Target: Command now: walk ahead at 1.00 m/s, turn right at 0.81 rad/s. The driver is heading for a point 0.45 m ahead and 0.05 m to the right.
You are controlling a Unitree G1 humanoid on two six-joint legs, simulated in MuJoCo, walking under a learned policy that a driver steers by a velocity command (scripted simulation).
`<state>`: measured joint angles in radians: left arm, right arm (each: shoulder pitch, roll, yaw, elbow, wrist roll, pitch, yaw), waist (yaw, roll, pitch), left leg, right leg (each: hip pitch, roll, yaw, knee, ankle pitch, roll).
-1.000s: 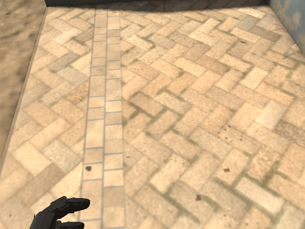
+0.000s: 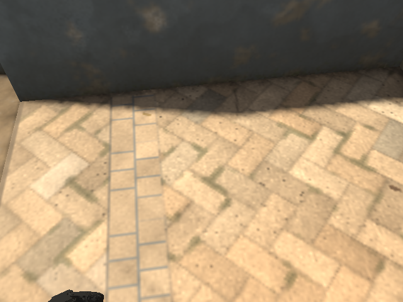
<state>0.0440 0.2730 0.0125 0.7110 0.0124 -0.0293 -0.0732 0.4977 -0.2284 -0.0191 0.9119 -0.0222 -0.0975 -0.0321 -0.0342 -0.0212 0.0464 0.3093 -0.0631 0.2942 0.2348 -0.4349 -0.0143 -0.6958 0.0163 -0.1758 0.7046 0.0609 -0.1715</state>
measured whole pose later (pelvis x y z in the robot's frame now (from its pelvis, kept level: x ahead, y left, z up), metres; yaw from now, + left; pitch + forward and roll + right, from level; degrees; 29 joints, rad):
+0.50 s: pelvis +0.43 +0.01 +0.00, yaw -24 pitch +1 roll +2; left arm 0.35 0.28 0.05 0.80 -0.02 -0.01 0.03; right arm -0.01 -0.23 -0.01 0.59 -0.03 -0.12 0.00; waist 0.06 0.00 0.08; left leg -0.53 -0.08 -0.01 0.50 0.00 0.03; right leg -0.28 0.20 0.23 1.24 -0.58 0.00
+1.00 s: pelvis +0.51 -0.02 +0.02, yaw -25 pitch +0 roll +1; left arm 0.22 0.20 0.03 0.78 0.02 0.00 0.03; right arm 0.21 -0.22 -0.03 0.77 -0.02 -0.01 -0.01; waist -0.02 0.02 0.00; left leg -0.36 -0.05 0.00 0.53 -0.16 0.03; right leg -0.29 0.00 0.05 0.60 -0.31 0.01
